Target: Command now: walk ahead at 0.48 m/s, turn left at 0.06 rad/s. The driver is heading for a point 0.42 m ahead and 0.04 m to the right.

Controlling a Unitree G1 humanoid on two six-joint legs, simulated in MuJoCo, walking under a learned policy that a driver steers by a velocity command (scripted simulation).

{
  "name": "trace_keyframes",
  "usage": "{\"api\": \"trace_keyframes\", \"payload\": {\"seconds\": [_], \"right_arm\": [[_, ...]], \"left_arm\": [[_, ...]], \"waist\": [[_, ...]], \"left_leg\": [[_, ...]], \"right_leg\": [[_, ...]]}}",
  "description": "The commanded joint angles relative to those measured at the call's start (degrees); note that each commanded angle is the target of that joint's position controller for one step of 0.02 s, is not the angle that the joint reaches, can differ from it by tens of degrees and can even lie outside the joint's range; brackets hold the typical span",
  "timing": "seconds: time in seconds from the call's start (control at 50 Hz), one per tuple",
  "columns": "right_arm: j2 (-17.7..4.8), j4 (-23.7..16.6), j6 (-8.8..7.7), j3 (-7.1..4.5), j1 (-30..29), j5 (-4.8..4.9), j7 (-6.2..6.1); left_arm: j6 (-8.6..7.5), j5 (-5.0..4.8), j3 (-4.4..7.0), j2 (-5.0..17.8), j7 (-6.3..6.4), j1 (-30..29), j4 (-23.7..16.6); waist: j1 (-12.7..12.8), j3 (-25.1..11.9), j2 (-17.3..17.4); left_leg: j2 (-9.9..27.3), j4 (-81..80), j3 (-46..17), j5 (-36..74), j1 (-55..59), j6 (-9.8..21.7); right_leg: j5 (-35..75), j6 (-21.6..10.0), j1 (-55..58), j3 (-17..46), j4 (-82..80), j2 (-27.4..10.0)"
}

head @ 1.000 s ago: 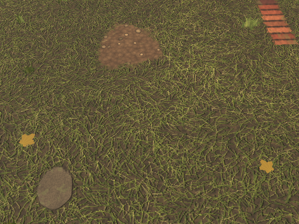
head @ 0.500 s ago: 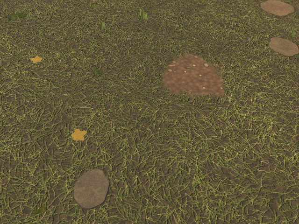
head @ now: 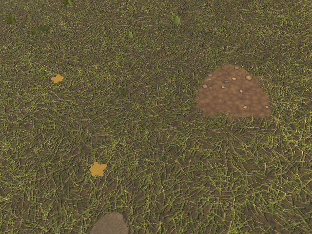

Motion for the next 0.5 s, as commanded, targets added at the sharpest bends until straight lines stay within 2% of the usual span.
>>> {"api": "trace_keyframes", "payload": {"seconds": [0.02, 0.06, 0.12, 0.16, 0.2, 0.24, 0.26, 0.28, 0.3, 0.32, 0.34, 0.36, 0.38, 0.4, 0.42, 0.44, 0.46, 0.5], "right_arm": [[-2.4, -2.7, 0.49, -0.31, 0.1, -0.36, 0.67], [-2.1, -4.4, 0.69, 0.02, -5.3, -0.44, 0.8], [-0.6, -6.9, 0.54, 0.98, -13.0, 0.02, 1.0], [0.0, -8.0, 0.38, 1.56, -17.0, 0.35, 1.03], [-0.5, -8.7, 0.29, 1.61, -19.3, 0.5, 0.78], [-1.5, -8.8, 0.11, 1.31, -19.2, 0.48, 0.4], [-2.1, -8.3, -0.03, 1.03, -17.5, 0.43, 0.12], [-3.1, -7.1, -0.21, 0.59, -13.9, 0.38, -0.3], [-4.2, -4.9, -0.55, -0.04, -7.4, 0.3, -0.78], [-5.8, -2.0, -1.1, -0.82, 1.6, -0.37, -1.33], [-10.4, -0.5, -1.5, -1.92, 10.6, -1.86, -2.05], [-13.6, -0.5, -1.14, -2.69, 9.2, -1.51, -1.84], [-10.1, -1.3, -0.7, -2.3, 4.7, 1.35, -1.48], [-6.4, -1.8, -1.03, -1.09, -0.7, 1.72, -1.47], [-3.5, -1.4, -1.49, -0.24, -2.6, 1.44, -1.28], [-2.0, -0.9, -1.83, 0.23, -3.1, 1.64, -1.52], [-1.2, -0.2, -1.99, 0.66, -3.6, 1.75, -1.73], [-2.2, 1.2, -2.75, 0.82, -2.0, 1.61, -1.73]], "left_arm": [[-1.68, -0.74, 1.08, 6.2, 0.08, 3.8, -0.5], [-1.71, -0.93, 0.88, 6.0, 0.16, 6.0, 0.7], [-1.61, -0.91, 0.5, 5.5, 0.22, 7.8, 2.0], [-1.66, -0.88, 0.49, 6.1, 0.47, 9.3, 2.8], [-1.58, -0.72, 0.52, 6.8, 0.79, 10.6, 3.7], [-1.35, -0.49, 0.55, 7.4, 1.17, 10.5, 4.5], [-1.22, -0.34, 0.6, 7.7, 1.38, 9.7, 4.6], [-1.02, -0.07, 0.74, 8.3, 1.57, 9.0, 4.7], [-0.63, 0.14, 0.83, 8.7, 1.6, 8.5, 4.8], [-0.31, -0.09, 0.71, 8.6, 1.57, 8.2, 4.7], [-0.27, -0.63, -0.03, 6.0, 1.49, 9.4, 2.9], [0.1, -2.83, -0.8, 0.6, 1.23, 18.2, 3.4], [0.59, -1.18, 0.64, 6.6, 1.81, 13.2, 3.9], [0.32, -1.07, 0.58, 5.7, 1.72, 8.6, 2.6], [0.28, -0.76, 0.38, 4.7, 1.69, 6.8, 2.5], [0.95, -0.04, 0.51, 4.5, 1.53, 6.3, 2.8], [1.83, 0.48, 0.35, 3.6, 1.18, 7.8, 3.3], [3.11, 0.63, 0.29, 2.3, 0.84, 8.6, 3.8]], "waist": [[-0.5, 1.2, -6.8], [0.4, 2.2, -6.4], [1.8, 3.3, -6.7], [2.8, 3.7, -6.8], [3.2, 4.0, -6.8], [2.2, 3.9, -6.7], [1.0, 2.9, -6.9], [-0.6, 0.8, -7.5], [-3.4, -2.7, -7.2], [-7.2, -7.6, -5.8], [-9.0, -14.9, 0.8], [-3.8, -20.3, 12.6], [-3.6, -15.4, 1.3], [-1.7, -7.6, 0.2], [-0.5, -4.1, -1.7], [0.6, -2.7, -1.1], [2.1, -2.7, 0.1], [3.3, -3.9, 0.2]], "left_leg": [[3.3, -0.3, 0.7, 3.7, -10.3, -1.6], [3.8, -4.2, 2.4, 6.7, -13.6, -2.6], [3.0, -15.9, 4.8, 12.1, -12.0, -3.4], [1.8, -23.0, 6.1, 15.1, -9.2, -3.0], [0.8, -27.4, 6.4, 15.6, -7.1, -1.9], [-0.1, -29.9, 6.1, 13.5, -5.3, -0.2], [-1.2, -30.8, 6.2, 11.2, -2.7, 0.8], [-2.7, -31.5, 6.5, 8.5, 1.6, 1.9], [-4.4, -33.5, 7.0, 7.3, 8.6, 3.2], [-3.1, -36.1, 5.6, 9.2, 21.1, 4.9], [10.9, -35.5, -8.9, 10.6, 34.9, 7.8], [25.3, -41.1, -35.2, 20.8, 45.8, 17.0], [21.6, -42.3, -31.7, 25.4, 39.4, 15.6], [19.5, -42.9, -21.3, 33.4, 31.3, 13.9], [16.7, -44.0, -15.1, 41.2, 25.7, 12.1], [14.2, -45.0, -10.4, 44.4, 22.2, 10.1], [12.7, -46.3, -7.1, 45.9, 19.0, 8.8], [11.7, -46.9, -3.9, 52.2, 16.9, 8.6]], "right_leg": [[16.7, -6.5, 5.8, 12.7, -12.3, -14.7], [21.6, -6.7, 7.0, 10.2, -12.9, -13.7], [26.3, -6.0, 6.7, 6.6, -13.0, -11.6], [28.1, -5.6, 7.5, 5.9, -13.2, -11.9], [30.1, -5.6, 10.1, 6.3, -12.9, -13.4], [35.7, -5.4, 13.9, 6.3, -10.6, -15.1], [42.2, -4.9, 15.5, 5.9, -7.7, -15.5], [49.3, -4.3, 16.7, 5.4, -2.9, -15.5], [53.1, -3.6, 16.9, 4.7, 5.3, -14.7], [47.1, -2.7, 11.4, 3.1, 16.9, -12.8], [25.0, -1.6, 0.2, 0.6, 35.1, -9.0], [-21.4, 0.6, -18.5, 1.4, 54.8, 2.3], [-17.4, 0.1, -21.1, 8.0, 56.8, -0.9], [-13.2, 0.2, -21.6, 8.1, 54.6, -2.9], [-11.4, 0.6, -20.1, 7.7, 51.6, -4.5], [-10.5, 1.1, -18.1, 7.6, 48.6, -5.5], [-9.9, 1.9, -15.0, 7.2, 46.1, -5.7], [-8.1, 2.9, -11.8, 6.1, 43.0, -4.7]]}}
